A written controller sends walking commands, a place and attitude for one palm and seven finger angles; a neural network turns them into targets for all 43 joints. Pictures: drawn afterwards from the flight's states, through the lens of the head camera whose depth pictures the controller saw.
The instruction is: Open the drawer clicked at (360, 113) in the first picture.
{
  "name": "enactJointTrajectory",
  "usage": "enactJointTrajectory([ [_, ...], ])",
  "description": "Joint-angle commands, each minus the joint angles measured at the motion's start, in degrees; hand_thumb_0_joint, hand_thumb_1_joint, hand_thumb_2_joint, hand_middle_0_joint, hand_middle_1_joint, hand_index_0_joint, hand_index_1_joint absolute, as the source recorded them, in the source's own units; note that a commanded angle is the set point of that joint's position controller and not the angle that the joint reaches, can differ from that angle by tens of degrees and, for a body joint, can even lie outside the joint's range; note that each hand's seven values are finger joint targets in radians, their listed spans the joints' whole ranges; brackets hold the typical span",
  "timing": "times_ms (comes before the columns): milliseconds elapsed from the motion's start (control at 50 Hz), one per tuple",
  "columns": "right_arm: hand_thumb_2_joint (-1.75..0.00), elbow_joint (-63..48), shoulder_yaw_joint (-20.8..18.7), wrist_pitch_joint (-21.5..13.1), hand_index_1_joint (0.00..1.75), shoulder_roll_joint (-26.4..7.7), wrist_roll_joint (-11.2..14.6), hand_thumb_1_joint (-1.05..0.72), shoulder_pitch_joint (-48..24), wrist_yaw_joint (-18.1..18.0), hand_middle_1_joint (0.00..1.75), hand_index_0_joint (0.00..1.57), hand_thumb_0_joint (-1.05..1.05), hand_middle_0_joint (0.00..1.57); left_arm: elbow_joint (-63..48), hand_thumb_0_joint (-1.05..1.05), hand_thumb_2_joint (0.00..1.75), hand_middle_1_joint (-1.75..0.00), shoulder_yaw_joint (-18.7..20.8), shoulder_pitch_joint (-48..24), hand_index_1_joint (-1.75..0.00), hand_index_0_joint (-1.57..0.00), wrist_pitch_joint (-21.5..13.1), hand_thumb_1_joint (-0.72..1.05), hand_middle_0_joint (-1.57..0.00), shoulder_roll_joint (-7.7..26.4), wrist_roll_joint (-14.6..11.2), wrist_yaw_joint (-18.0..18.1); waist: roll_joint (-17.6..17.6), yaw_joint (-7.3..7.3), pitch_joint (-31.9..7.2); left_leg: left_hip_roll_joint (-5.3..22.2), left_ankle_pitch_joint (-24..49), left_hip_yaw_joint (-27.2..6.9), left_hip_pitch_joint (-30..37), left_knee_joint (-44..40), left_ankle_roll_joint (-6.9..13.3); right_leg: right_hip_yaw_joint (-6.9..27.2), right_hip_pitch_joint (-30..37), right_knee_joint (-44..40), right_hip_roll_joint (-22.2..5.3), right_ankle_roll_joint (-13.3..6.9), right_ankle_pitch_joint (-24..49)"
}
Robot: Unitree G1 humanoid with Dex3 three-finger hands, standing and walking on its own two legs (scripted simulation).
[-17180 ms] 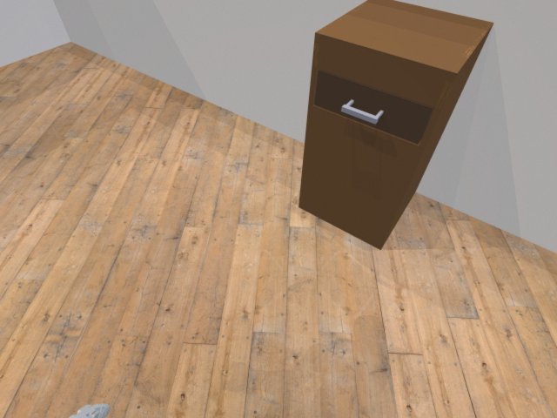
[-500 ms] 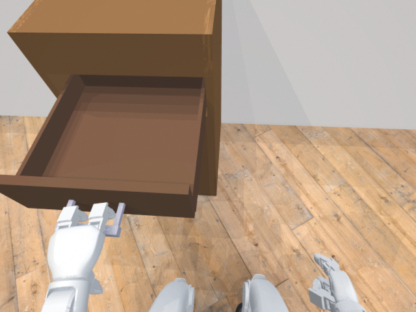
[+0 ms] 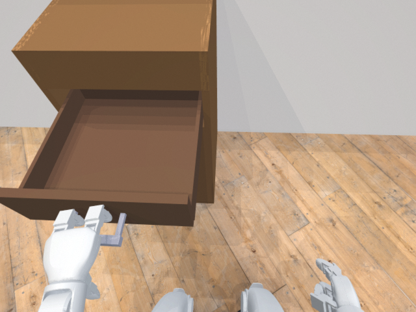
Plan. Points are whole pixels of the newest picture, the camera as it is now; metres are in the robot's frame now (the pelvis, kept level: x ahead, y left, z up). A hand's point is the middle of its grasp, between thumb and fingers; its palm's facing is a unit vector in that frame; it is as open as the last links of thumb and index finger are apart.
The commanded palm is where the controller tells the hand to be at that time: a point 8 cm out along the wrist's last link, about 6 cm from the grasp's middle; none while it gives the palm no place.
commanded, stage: lift the hand off the handle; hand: left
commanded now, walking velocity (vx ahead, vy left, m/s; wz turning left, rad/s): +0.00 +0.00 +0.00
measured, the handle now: (94, 229) +0.27 +0.26 -0.04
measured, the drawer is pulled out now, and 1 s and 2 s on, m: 0.30 0.30 0.30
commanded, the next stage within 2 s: draw the hand back to the body in 1.92 s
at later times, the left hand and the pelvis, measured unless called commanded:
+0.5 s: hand (81, 247) +0.23 +0.25 +0.00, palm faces -0.02 -0.07 -1.00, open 13.7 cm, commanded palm +0.21 +0.25 +0.06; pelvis +0.02 +0.01 +0.02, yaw +0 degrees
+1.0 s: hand (74, 237) +0.24 +0.25 +0.04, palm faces +0.02 -0.08 -1.00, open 13.7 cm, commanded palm +0.21 +0.25 +0.09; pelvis +0.03 +0.01 +0.04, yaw -1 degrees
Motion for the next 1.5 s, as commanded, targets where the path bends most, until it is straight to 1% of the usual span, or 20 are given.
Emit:
enactJointTrajectory([
  [0,-0.9,-8.6,-2.3,-2.7,0.3,-6.6,-0.3,-0.9,-3.1,-0.7,0.3,0.2,0.0,0.2,-11.0,0.0,0.3,-1.2,6.2,-2.4,-1.2,-0.3,-1.1,-0.5,-0.3,10.1,-0.3,1.7,-1.1,-0.09,-13.7,-2.5,15.1,-0.8,7.8,-9.5,1.4,2.8,15.1,-11.3,0.9,0.2,12.9],
  [120,-0.9,-9.1,-2.3,-2.2,0.3,-6.4,-0.3,-0.9,-3.1,-0.2,0.3,0.2,0.0,0.2,-12.0,0.0,0.3,-1.2,7.2,-2.1,-1.2,-0.3,-1.1,-0.5,-0.3,10.9,0.4,2.3,0.3,0.63,-14.3,-2.6,16.5,-0.5,10.0,-10.6,1.2,3.1,16.2,-11.9,1.0,0.1,14.0],
  [200,-0.9,-9.7,-2.4,-2.1,0.3,-6.6,-0.3,-0.9,-3.0,0.0,0.3,0.2,0.0,0.2,-13.3,0.0,0.3,-1.2,5.4,-2.0,-1.2,-0.3,-0.4,-0.5,-0.3,9.1,-0.4,1.7,-0.9,-0.23,-13.7,-2.3,18.2,-0.8,11.8,-11.7,1.3,2.4,17.3,-12.9,1.1,0.2,15.9],
  [260,-0.9,-10.2,-2.3,-2.1,0.3,-6.3,-0.2,-0.9,-3.0,0.2,0.3,0.2,0.0,0.2,-14.8,0.0,0.3,-1.2,4.6,0.0,-1.2,-0.3,-0.2,-0.5,-0.3,8.7,-0.4,1.1,0.1,0.38,-13.7,-2.4,19.5,-0.6,13.4,-12.8,1.1,2.3,18.5,-13.5,1.2,0.2,16.8],
  [320,-0.9,-10.1,-2.0,-1.9,0.3,-6.3,-0.2,-0.9,-3.0,0.2,0.3,0.2,0.0,0.2,-14.3,0.0,0.3,-1.2,5.4,-0.3,-1.2,-0.3,0.1,-0.5,-0.3,9.6,-0.3,0.7,-1.6,0.25,-12.2,-2.4,19.3,-0.8,13.4,-13.4,1.2,2.3,19.0,-14.2,1.3,0.3,16.7],
  [360,-0.9,-10.2,-2.1,-2.0,0.3,-6.3,-0.3,-0.9,-2.8,0.4,0.3,0.2,0.0,0.2,-15.9,0.0,0.3,-1.2,3.5,-2.2,-1.2,-0.3,0.0,-0.5,-0.3,8.1,-0.4,0.2,-1.0,-0.32,-12.0,-2.2,19.6,-0.9,14.8,-14.0,1.3,2.0,18.5,-14.8,1.2,0.2,16.6],
  [420,-0.9,-10.8,-2.0,-2.0,0.3,-6.1,-0.2,-0.9,-2.5,0.4,0.3,0.2,0.0,0.2,-17.2,0.0,0.3,-1.2,5.9,1.1,-1.2,-0.3,-0.1,-0.5,-0.3,10.3,-0.3,0.1,0.3,1.06,-13.6,-2.3,21.9,-0.7,16.5,-14.7,1.1,2.2,20.9,-14.8,1.3,0.0,18.5],
  [440,-0.9,-10.7,-2.1,-2.1,0.3,-6.1,-0.3,-0.9,-2.6,0.6,0.3,0.2,0.0,0.2,-17.4,0.0,0.3,-1.2,4.1,1.1,-1.2,-0.3,0.0,-0.5,-0.3,8.8,-0.3,-0.1,0.7,0.41,-12.4,-2.2,21.8,-0.9,17.1,-14.9,1.0,2.0,20.1,-15.2,1.4,0.0,18.3],
  [500,-0.9,-10.9,-2.0,-2.0,0.3,-6.2,-0.2,-0.9,-2.7,0.8,0.3,0.2,0.0,0.2,-17.5,0.0,0.3,-1.2,4.3,1.1,-1.2,-0.3,0.2,-0.5,-0.3,8.7,-0.7,-0.4,-0.4,0.09,-11.1,-2.0,22.3,-1.0,17.3,-15.6,1.1,1.8,20.5,-15.9,1.4,0.0,18.5],
  [560,-0.9,-11.0,-2.0,-1.9,0.3,-6.2,-0.2,-0.9,-2.7,1.0,0.3,0.2,0.0,0.2,-18.6,0.0,0.3,-1.2,3.6,-0.6,-1.2,-0.3,0.3,-0.5,-0.3,8.5,-0.5,-0.8,-0.3,0.22,-10.8,-2.1,21.7,-1.0,17.8,-16.4,1.0,1.8,20.8,-16.5,1.3,0.1,17.6],
  [600,-0.9,-11.1,-2.1,-2.1,0.3,-6.4,-0.2,-0.9,-2.2,0.8,0.3,0.2,0.0,0.2,-18.9,0.0,0.3,-1.2,5.4,-0.4,-1.2,-0.3,0.2,-0.5,-0.3,10.2,-0.7,-0.9,-0.6,0.42,-11.3,-1.9,23.1,-1.2,18.7,-16.8,1.0,2.0,22.1,-16.8,1.4,0.0,19.3],
  [640,-0.9,-11.6,-2.1,-2.3,0.3,-5.9,-0.1,-0.9,-2.4,1.1,0.3,0.2,0.0,0.2,-20.5,0.0,0.3,-1.2,4.2,3.3,-1.2,-0.3,0.1,-0.5,-0.3,8.9,-0.9,-1.2,1.6,1.31,-11.9,-2.0,25.0,-1.0,20.2,-17.3,0.8,1.9,23.2,-16.8,1.4,-0.1,20.2],
  [700,-0.9,-11.2,-2.1,-2.3,0.3,-6.1,-0.1,-0.9,-2.3,1.3,0.3,0.2,0.0,0.2,-20.8,0.0,0.3,-1.2,4.4,2.0,-1.2,-0.3,0.2,-0.5,-0.3,9.1,-1.1,-1.5,-0.5,0.43,-10.7,-1.6,26.6,-1.4,20.7,-17.6,0.8,1.7,22.8,-17.3,1.5,0.0,21.0],
  [800,-0.9,-11.8,-2.0,-2.5,0.3,-6.1,0.0,-0.9,-2.9,1.7,0.3,0.2,0.0,0.2,-22.6,0.0,0.3,-1.2,3.6,2.8,-1.2,-0.3,0.6,-0.5,-0.3,8.6,-1.3,-2.2,0.9,0.9,-9.8,-1.5,25.9,-1.3,21.6,-19.1,0.7,2.0,24.0,-18.5,1.3,-0.2,20.1],
  [880,-0.9,-11.5,-2.0,-2.4,0.3,-5.8,0.2,-0.9,-3.2,1.7,0.3,0.2,0.0,0.2,-22.3,0.0,0.3,-1.2,4.1,2.5,-1.2,-0.3,1.1,-0.5,-0.3,9.0,-1.4,-2.8,-1.5,0.88,-8.5,-1.7,24.1,-1.1,21.5,-19.9,0.9,2.2,25.0,-19.6,1.3,0.1,19.7],
  [980,-0.9,-11.9,-1.7,-2.8,0.3,-5.6,0.7,-0.9,-3.5,1.8,0.3,0.2,0.0,0.2,-22.6,0.0,0.3,-1.2,4.1,5.3,-1.2,-0.3,1.8,-0.5,-0.3,9.3,-2.0,-4.4,-0.7,1.92,-8.2,-1.5,25.4,-1.1,22.5,-21.7,0.7,2.3,28.0,-20.6,1.1,0.1,20.8],
  [1140,-0.9,-11.8,-1.4,-3.0,0.3,-5.5,0.6,-0.9,-4.0,1.7,0.3,0.2,0.0,0.2,-24.2,0.0,0.3,-1.2,3.8,1.5,-1.2,-0.3,1.5,-0.5,-0.3,9.8,-2.1,-6.5,-0.1,1.71,-6.0,-1.6,23.3,-1.0,24.2,-23.8,0.9,2.8,28.9,-23.0,0.9,0.1,19.3],
  [1260,-0.9,-12.0,-1.5,-3.4,0.3,-5.2,0.7,-0.9,-4.2,2.1,0.3,0.2,0.0,0.2,-26.4,0.0,0.3,-1.2,4.0,5.0,-1.2,-0.3,1.0,-0.5,-0.3,9.5,-3.0,-7.4,-0.9,2.4,-7.1,-1.6,26.8,-0.7,25.7,-24.4,0.8,3.2,31.8,-23.6,0.7,0.3,23.8],
  [1400,-0.9,-11.8,-1.4,-3.4,0.3,-5.4,0.8,-0.9,-4.8,2.1,0.3,0.2,0.0,0.2,-28.4,0.0,0.3,-1.2,6.4,5.2,-1.2,-0.3,1.1,-0.5,-0.3,12.0,-3.6,-8.5,-1.5,2.68,-6.8,-1.8,26.4,-0.5,26.4,-25.9,0.9,4.5,34.6,-25.2,0.5,0.3,25.6],
  [1480,-0.9,-11.9,-1.4,-3.6,0.3,-5.1,0.8,-0.9,-5.0,2.3,0.3,0.2,0.0,0.2,-29.6,0.0,0.3,-1.2,5.0,5.8,-1.2,-0.3,0.7,-0.5,-0.3,10.4,-4.2,-9.4,-1.2,2.67,-5.0,-1.7,25.8,-0.5,27.1,-26.5,1.0,3.9,34.0,-25.9,0.3,0.5,24.0],
])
